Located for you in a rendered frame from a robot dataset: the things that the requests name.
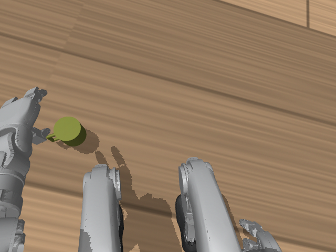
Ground left robot hand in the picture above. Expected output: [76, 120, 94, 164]
[0, 87, 50, 145]

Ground right robot hand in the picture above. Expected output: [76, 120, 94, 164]
[239, 219, 282, 252]

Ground mug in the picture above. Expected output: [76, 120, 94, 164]
[46, 117, 87, 146]

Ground left robot arm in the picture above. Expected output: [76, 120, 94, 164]
[0, 124, 33, 252]

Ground right robot foot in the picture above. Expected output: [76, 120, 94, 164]
[175, 195, 197, 252]

